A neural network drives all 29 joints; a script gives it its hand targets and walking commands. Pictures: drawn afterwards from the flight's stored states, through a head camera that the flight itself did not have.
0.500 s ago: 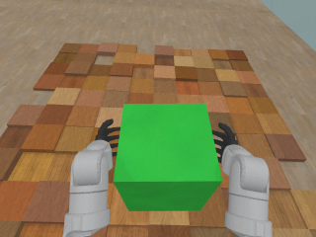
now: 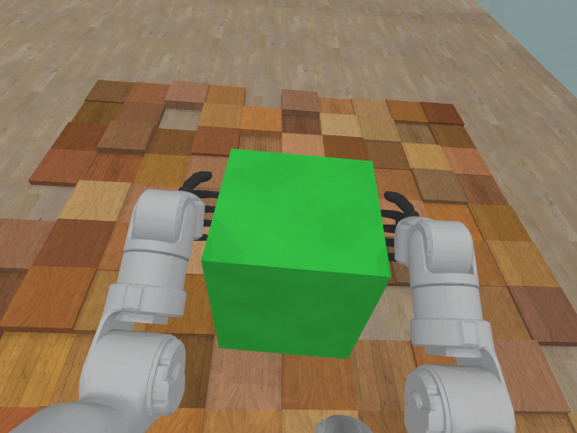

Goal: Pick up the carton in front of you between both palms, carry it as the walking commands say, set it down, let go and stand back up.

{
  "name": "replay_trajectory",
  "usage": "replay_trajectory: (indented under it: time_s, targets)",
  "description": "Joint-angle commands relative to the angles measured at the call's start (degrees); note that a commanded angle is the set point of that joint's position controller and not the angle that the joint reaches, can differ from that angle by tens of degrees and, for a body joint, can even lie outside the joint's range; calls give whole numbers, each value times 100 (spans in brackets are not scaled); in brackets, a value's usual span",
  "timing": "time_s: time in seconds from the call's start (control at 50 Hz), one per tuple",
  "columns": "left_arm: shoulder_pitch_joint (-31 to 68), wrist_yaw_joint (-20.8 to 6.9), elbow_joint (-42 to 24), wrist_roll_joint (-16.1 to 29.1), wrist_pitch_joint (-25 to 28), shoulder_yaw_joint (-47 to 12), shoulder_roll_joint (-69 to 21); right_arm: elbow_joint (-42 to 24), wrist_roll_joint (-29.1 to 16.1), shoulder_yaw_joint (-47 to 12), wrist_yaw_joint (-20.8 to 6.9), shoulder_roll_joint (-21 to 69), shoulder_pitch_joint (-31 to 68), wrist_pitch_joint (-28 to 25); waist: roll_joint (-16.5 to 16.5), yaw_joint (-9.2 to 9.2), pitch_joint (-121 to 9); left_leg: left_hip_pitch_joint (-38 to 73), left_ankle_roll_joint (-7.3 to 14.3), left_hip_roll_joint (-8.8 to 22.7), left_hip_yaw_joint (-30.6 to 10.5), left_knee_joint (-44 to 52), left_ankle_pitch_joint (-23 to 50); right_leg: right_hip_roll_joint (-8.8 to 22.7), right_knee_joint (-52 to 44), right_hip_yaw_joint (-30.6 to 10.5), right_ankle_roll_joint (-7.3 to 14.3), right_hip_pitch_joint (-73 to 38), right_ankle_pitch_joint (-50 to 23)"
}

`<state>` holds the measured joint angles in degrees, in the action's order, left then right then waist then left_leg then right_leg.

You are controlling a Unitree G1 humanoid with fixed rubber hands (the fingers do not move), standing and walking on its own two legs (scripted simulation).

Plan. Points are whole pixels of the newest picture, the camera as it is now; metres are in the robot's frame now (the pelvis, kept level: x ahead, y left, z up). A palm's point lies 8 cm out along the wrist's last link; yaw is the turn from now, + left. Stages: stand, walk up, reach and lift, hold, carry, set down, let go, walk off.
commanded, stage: carry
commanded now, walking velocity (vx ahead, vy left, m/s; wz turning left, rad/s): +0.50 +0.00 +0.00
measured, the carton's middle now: (292, 258) +0.36 +0.00 +0.02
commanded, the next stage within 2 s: none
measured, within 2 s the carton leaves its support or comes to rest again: neither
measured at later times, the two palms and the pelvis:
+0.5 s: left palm (195, 84) +0.67 +0.19 +0.13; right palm (348, 90) +0.71 -0.11 +0.12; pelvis +0.33 -0.01 +0.03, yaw +3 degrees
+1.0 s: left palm (220, 36) +0.97 +0.18 +0.09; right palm (337, 45) +0.96 -0.12 +0.10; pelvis +0.68 +0.04 +0.00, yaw -1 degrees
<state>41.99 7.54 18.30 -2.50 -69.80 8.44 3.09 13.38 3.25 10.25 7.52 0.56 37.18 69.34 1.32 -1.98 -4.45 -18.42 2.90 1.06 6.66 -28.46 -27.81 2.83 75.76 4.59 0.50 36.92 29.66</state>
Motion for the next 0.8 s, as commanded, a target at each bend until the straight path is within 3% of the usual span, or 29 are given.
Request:
replay_trajectory:
  time_s: [0.0,0.08,0.12,0.16,0.18,0.2,0.22,0.24,0.26,0.28,0.32,0.36,0.42,0.52,0.58,0.6,0.62,0.64,0.66,0.68,0.7,0.72,0.74,0.78]
  targets:
    - [4442,-1158,-1030,2336,431,-2812,-6870,-1101,-2916,-3085,-1450,6351,5437,-433,-975,-92,-2134,2647,705,1433,-1786,975,1195,154,-212,-87,67,1489,-489]
    - [4383,-1056,-1146,2197,402,-2632,-6882,-1067,-2898,-3012,-1455,6557,5399,-400,-900,-138,-1919,2271,658,996,-995,1144,2041,-132,-2266,299,71,671,-1314]
    - [4335,-1026,-1301,2127,353,-2657,-6863,-1142,-2894,-3074,-1449,6617,5290,-344,-1037,-61,-1908,2112,593,1045,-710,1236,3015,-360,-3127,763,176,-223,-1484]
    - [4189,-1014,-1496,2125,292,-2734,-6840,-1368,-2872,-3191,-1429,6634,5177,-274,-1137,288,-2275,2248,415,1076,-335,261,5317,-710,-3681,1028,311,-1426,-1434]
    - [4220,-1037,-1720,2187,261,-2832,-6873,-1528,-2837,-3281,-1398,6650,5084,-254,-1133,639,-2744,2029,271,1122,-5,-892,6000,-689,-4415,973,430,-2689,-1719]
    - [4153,-1080,-1918,2274,246,-2925,-6869,-1768,-2774,-3378,-1363,6595,5140,-248,-729,885,-3018,1393,182,901,146,-1979,5562,-581,-4845,816,361,-3870,-1901]
    - [4137,-1129,-2016,2309,242,-3015,-6799,-1835,-2708,-3407,-1350,6529,5147,-203,91,937,-2776,178,68,359,81,-2926,3611,-219,-5088,63,376,-4821,-2850]
    - [3927,-1189,-1900,2349,171,-3079,-6794,-1669,-2582,-3412,-1328,6541,4756,-112,1053,550,-3013,-1571,-143,-337,-272,-3957,208,1407,-5053,-2586,1045,-5936,-4105]
    - [3883,-1251,-1888,2437,125,-3164,-6880,-1677,-2422,-3316,-1276,6308,4547,-57,1165,598,-3327,-2065,-97,-369,-780,-4951,-74,1769,-5177,-3338,1701,-6134,-3910]
    - [3895,-1326,-1980,2518,100,-3211,-6940,-1734,-2322,-3258,-1240,6243,4495,-20,916,628,-3133,-2450,-48,-152,-892,-5072,-26,1668,-5136,-3095,1665,-5972,-3967]
    - [4158,-1448,-2247,2752,76,-3367,-7119,-1791,-2152,-3265,-1173,6214,4363,-21,62,616,-2768,-2676,-131,121,-845,-4222,191,1490,-5176,-2416,1341,-5633,-4328]
    - [4341,-1516,-2548,2940,86,-3548,-7256,-1926,-2043,-3295,-1119,6256,4223,-55,138,654,-2770,-2356,-212,152,-785,-3204,437,1344,-5296,-1991,1210,-5395,-4557]
    - [4085,-1575,-2833,3006,40,-3623,-7241,-2097,-1827,-3320,-1028,6239,3697,-85,353,657,-2671,-2259,-269,-12,-431,-2171,916,1154,-5202,-1362,1109,-5417,-5800]
    - [2516,-1673,-2814,2589,-28,-3657,-7032,-2430,-1518,-3604,-1087,6191,2444,-7,583,607,-2180,-1397,-309,-319,155,239,3247,535,-5356,-274,668,-5215,-6126]
    - [1698,-1733,-2870,2315,-21,-3785,-6916,-2640,-1620,-3936,-1298,6258,1989,59,812,366,-2166,33,-92,-363,316,1036,4303,499,-4773,130,410,-4845,-6092]
    - [1491,-1751,-2911,2241,-20,-3820,-6844,-2630,-1661,-4021,-1372,6277,1811,62,692,270,-2282,902,-53,-392,484,1265,4536,404,-4166,373,279,-4505,-6058]
    - [1343,-1775,-2964,2156,-11,-3873,-6774,-2631,-1691,-4098,-1451,6275,1635,58,471,160,-2345,1776,-122,-252,611,1275,4452,293,-3338,599,137,-4000,-5476]
    - [1362,-1805,-3030,2106,1,-3899,-6648,-2637,-1727,-4152,-1533,6245,1448,61,10,21,-2344,2749,-178,402,26,798,4540,194,-2332,515,44,-2874,-3722]
    - [1399,-1842,-2970,2125,-29,-3957,-6695,-2560,-1801,-4152,-1587,6136,1465,64,-863,126,-2387,3902,12,1577,-1367,-368,7321,-171,-1671,225,-32,-1395,-265]
    - [1117,-1808,-3056,2100,-82,-4038,-6709,-2409,-1762,-4075,-1620,5950,1231,61,-1624,28,-3000,4843,1267,2486,-3147,89,5453,-555,-146,-144,-113,66,378]
    - [1076,-1779,-3103,2008,-59,-3973,-6585,-2504,-1928,-4203,-1661,6165,1189,40,-1422,46,-2762,4350,1413,2373,-3416,710,3664,-368,348,-456,6,623,63]
    - [1183,-1749,-3245,2018,-22,-3995,-6636,-2670,-2058,-4247,-1702,6383,1294,29,-962,54,-2456,3797,1207,2078,-3097,954,3144,-151,182,-531,33,708,-318]
    - [1177,-1715,-3363,2018,31,-4038,-6680,-2867,-2200,-4365,-1743,6524,1449,28,-421,82,-2205,3195,1048,1975,-2690,1049,3443,54,-127,-509,-5,543,-643]
    - [1082,-1648,-3600,1988,132,-4167,-6739,-3138,-2439,-4522,-1797,6645,1652,-28,-375,142,-2017,2459,809,1734,-2027,1279,3244,293,-795,-450,-101,186,-1018]
